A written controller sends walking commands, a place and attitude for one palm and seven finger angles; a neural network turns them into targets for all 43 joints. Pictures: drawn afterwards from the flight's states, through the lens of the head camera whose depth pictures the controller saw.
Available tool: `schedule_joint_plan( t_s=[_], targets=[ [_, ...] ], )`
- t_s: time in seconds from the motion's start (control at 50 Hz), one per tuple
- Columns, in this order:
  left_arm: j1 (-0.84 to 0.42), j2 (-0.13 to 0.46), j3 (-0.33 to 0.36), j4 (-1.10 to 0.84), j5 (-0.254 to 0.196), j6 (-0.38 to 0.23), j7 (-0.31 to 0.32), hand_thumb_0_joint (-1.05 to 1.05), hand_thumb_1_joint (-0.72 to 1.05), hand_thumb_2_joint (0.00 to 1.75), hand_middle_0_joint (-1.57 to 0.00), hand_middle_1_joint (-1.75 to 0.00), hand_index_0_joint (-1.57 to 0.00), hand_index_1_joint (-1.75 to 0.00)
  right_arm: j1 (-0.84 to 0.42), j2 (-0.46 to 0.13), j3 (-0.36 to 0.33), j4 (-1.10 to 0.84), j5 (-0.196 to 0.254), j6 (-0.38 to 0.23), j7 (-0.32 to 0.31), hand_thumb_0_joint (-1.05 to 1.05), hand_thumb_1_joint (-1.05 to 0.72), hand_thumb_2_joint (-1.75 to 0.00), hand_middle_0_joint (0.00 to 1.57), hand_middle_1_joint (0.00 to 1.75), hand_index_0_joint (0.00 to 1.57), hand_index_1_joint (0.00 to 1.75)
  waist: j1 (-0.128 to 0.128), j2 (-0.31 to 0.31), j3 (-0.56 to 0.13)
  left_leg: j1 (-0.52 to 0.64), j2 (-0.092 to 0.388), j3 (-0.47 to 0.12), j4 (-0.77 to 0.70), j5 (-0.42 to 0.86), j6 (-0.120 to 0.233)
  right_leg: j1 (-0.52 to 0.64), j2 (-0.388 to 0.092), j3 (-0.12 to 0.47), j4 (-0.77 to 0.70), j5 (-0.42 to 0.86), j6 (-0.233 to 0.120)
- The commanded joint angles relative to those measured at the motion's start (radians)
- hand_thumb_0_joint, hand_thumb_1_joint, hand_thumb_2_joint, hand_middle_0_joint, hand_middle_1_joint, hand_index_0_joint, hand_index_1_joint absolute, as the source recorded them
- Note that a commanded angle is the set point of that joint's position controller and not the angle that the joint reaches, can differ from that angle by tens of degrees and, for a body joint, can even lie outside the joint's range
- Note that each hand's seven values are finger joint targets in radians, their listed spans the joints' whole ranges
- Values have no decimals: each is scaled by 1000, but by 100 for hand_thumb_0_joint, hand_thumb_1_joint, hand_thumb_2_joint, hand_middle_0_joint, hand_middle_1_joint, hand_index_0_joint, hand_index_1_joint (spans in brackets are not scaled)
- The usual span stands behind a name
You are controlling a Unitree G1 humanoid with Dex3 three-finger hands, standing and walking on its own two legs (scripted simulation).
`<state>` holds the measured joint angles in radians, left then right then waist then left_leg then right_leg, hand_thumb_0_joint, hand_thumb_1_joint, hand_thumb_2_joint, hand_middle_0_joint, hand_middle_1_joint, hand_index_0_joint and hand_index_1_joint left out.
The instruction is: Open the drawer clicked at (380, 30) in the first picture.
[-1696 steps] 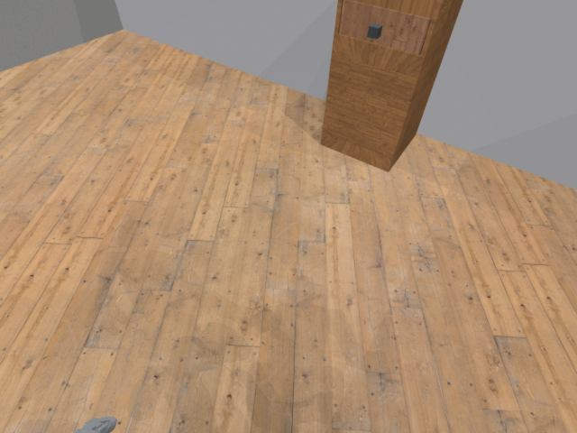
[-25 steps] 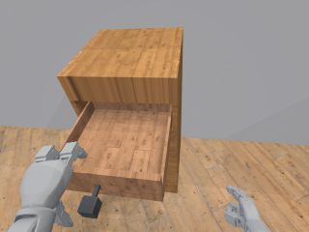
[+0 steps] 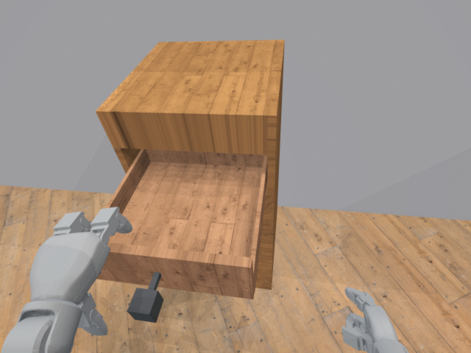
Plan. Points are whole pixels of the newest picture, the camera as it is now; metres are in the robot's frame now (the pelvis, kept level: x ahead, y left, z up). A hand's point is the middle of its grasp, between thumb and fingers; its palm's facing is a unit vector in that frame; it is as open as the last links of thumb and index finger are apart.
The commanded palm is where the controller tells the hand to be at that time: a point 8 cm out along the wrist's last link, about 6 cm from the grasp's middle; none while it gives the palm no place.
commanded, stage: draw the hand back to the body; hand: left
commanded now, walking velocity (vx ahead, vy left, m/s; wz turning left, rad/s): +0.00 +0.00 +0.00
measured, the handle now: (150, 294) +0.22 +0.22 -0.06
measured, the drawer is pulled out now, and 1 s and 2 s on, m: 0.30 0.30 0.30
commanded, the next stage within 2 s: step back with the hand held close in 1.32 s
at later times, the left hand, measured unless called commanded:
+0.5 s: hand (112, 262) +0.19 +0.21 +0.13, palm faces +0.29 -0.84 -0.45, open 13.5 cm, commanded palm +0.15 +0.25 +0.17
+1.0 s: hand (92, 241) +0.20 +0.23 +0.16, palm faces +0.41 -0.80 -0.43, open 9.7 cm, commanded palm +0.15 +0.27 +0.18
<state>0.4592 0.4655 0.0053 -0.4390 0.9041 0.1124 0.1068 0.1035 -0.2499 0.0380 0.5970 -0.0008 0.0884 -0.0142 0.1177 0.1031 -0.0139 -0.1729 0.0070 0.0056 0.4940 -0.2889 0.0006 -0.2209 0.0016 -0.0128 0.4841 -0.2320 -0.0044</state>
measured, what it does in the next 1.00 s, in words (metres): stands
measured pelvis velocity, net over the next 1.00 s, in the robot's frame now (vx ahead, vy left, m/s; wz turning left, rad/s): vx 0.03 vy -0.01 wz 0.03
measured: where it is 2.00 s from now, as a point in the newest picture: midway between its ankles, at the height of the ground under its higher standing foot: outside the picture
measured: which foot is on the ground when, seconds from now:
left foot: down 0.00-1.00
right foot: down 0.00-1.00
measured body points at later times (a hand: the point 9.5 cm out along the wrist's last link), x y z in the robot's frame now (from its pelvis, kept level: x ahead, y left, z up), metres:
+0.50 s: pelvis +0.01 +0.00 +0.00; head +0.00 -0.01 +0.45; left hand +0.17 +0.25 +0.15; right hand +0.23 -0.19 -0.06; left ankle -0.01 +0.12 -0.74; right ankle +0.02 -0.12 -0.74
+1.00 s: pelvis +0.03 -0.01 +0.00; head +0.02 -0.04 +0.45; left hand +0.17 +0.27 +0.19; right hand +0.23 -0.22 -0.08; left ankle -0.01 +0.12 -0.74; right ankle +0.02 -0.12 -0.74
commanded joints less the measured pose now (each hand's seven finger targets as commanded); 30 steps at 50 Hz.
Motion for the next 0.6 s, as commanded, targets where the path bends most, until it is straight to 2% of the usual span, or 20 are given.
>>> schedule_joint_plan(
  t_s=[0.0, 0.04, 0.06, 0.08, 0.16, 0.18, 0.2, 0.26, 0.28, 0.3, 0.32, 0.34, 0.36, 0.38, 0.4, 0.44, 0.46, 0.48, 0.5, 0.58],
  targets=[
    [-114, 175, 108, -190, -1, -3, 5, 0, -50, 30, -30, -120, -30, -120, -198, -93, -34, -183, 6, -58, -10, 0, -90, -90, 20, 30, 20, 30, -9, -71, -65, -32, -4, 17, -105, 158, 17, 65, 7, -6, -99, 49, -7],
    [-114, 186, 117, -203, 3, -12, 2, 0, -50, 30, -30, -120, -30, -120, -191, -95, -31, -193, 3, -58, -15, 0, -90, -90, 20, 30, 20, 30, -1, -82, -81, -33, -6, 17, -104, 157, 18, 74, 5, -11, -97, 50, -4],
    [-108, 206, 146, -217, 5, -13, 6, 0, -50, 30, -30, -120, -30, -120, -214, -100, -28, -201, 7, -61, -16, 0, -90, -90, 20, 30, 20, 30, 4, -41, -94, -29, -1, 10, -105, 152, 15, 82, 13, 3, -100, 40, -9],
    [-103, 176, 119, -228, 14, -26, 8, 0, -50, 30, -30, -120, -30, -120, -180, -86, -20, -204, 1, -67, -13, 0, -90, -90, 20, 30, 20, 30, 8, -61, -113, -24, -5, 17, -98, 169, 18, 80, 2, -20, -89, 36, -7],
    [-49, 227, 196, -235, 0, -43, 29, 0, -50, 30, -30, -120, -30, -120, -202, -102, -30, -203, 6, -71, -16, 0, -90, -90, 20, 30, 20, 30, 16, -32, -111, -24, 1, 5, -95, 202, 8, 94, 14, 1, -91, 92, -14],
    [-28, 192, 173, -233, 1, -45, 30, 0, -50, 30, -30, -120, -30, -120, -172, -89, -25, -204, 3, -71, -12, 0, -90, -90, 20, 30, 20, 30, 16, -55, -116, -22, -4, 15, -88, 219, 11, 89, 4, -20, -81, 95, -10],
    [-51, 207, 183, -230, -9, -45, 31, 0, -50, 30, -30, -120, -30, -120, -183, -99, -36, -189, 6, -64, -13, 0, -90, -90, 20, 30, 20, 30, 4, -26, -93, -25, 0, 12, -98, 212, 6, 78, 11, -11, -89, 96, -13],
    [-37, 212, 199, -234, -17, -34, 29, 0, -50, 30, -30, -120, -30, -120, -208, -104, -35, -200, 12, -65, -10, 0, -90, -90, 20, 30, 20, 30, 6, -16, -82, -31, 1, 6, -100, 206, 3, 75, 17, -4, -91, 92, -14],
    [-41, 183, 170, -239, -15, -36, 25, 0, -50, 30, -30, -120, -30, -120, -171, -93, -32, -198, 6, -67, -7, 0, -90, -90, 20, 30, 20, 30, 4, -39, -100, -24, -4, 12, -93, 221, 9, 76, 6, -25, -83, 93, -11],
    [-52, 210, 186, -229, -23, -34, 21, 0, -50, 30, -30, -120, -30, -120, -182, -102, -41, -187, 8, -61, -10, 0, -90, -90, 20, 30, 20, 30, -4, -32, -77, -28, 1, 9, -104, 215, 5, 74, 10, -17, -91, 98, -12],
    [-47, -187, 121, -232, -772, -113, 2, 0, -47, 32, -30, -118, -30, -118, -129, -11, -35, -244, 16, -138, -34, 0, -90, -90, 20, 30, 20, 30, -100, -158, 0, 59, 26, -13, -100, 146, 34, 83, 30, -56, -87, 62, -16],
    [10, -72, 168, -201, -801, -160, 4, 0, -43, 33, -29, -115, -29, -115, -118, -44, -32, -224, 9, -193, -50, 0, -90, -90, 20, 30, 20, 30, -83, -206, -15, 57, 41, -17, -105, 121, 37, 79, 19, -51, -80, 31, -8],
    [51, -59, 196, -187, -805, -175, 7, 0, -40, 34, -29, -113, -29, -113, -134, -41, -23, -211, 7, -219, -56, 0, -90, -90, 20, 30, 20, 30, -73, -175, 1, 56, 36, -18, -114, 109, 32, 70, 26, -46, -89, 14, -9],
    [39, -19, 252, -253, -860, -200, 17, 0, -36, 36, -29, -111, -29, -111, -99, -46, -25, -205, 1, -227, -73, 0, -90, -90, 20, 30, 20, 30, -62, -142, -46, 57, 25, -13, -124, 152, 26, 118, 9, -55, -101, 46, -6],
    [-40, 26, 280, -342, -880, -220, 27, 0, -32, 37, -29, -109, -29, -109, -101, -53, -22, -205, -3, -243, -83, 0, -90, -90, 20, 30, 20, 30, -59, -101, -73, 63, 19, -16, -125, 169, 20, 137, -3, -47, -101, 64, -7],
    [-39, 28, 295, -387, -888, -251, 47, 0, -26, 40, -28, -104, -28, -104, -72, -44, -18, -191, -15, -285, -94, 0, -90, -90, 20, 30, 20, 30, -54, -4, -107, 76, 11, -7, -124, 224, 9, 163, -11, -46, -94, 106, -11],
    [-34, 53, 322, -382, -894, -250, 53, 0, -22, 42, -28, -102, -28, -102, -71, -46, -14, -175, -18, -298, -94, 0, -90, -90, 20, 30, 20, 30, -50, 39, -81, 65, 7, -8, -123, 219, 4, 152, -9, -42, -106, 103, -13],
    [-16, 4, 293, -350, -897, -254, 50, 0, -18, 43, -28, -100, -28, -100, -56, -32, -9, -165, -19, -307, -91, 0, -90, -90, 20, 30, 20, 30, -56, 49, -39, 46, 6, -9, -131, 236, -1, 147, -9, -54, -105, 114, -17],
    [-29, 2, 288, -359, -905, -259, 47, 0, -15, 45, -27, -98, -27, -98, -51, -36, -11, -161, -17, -315, -87, 0, -90, -90, 20, 30, 20, 30, -58, 68, -26, 46, 7, -10, -130, 250, -4, 146, -11, -50, -109, 131, -18],
    [-15, -26, 289, -275, -919, -264, 31, 0, -1, 51, -26, -88, -26, -88, -46, -42, -19, -136, -17, -327, -75, 0, -90, -90, 20, 30, 20, 30, -63, 1, 38, 26, 10, -10, -134, 278, -7, 139, -5, -57, -124, 173, -16]
  ],
)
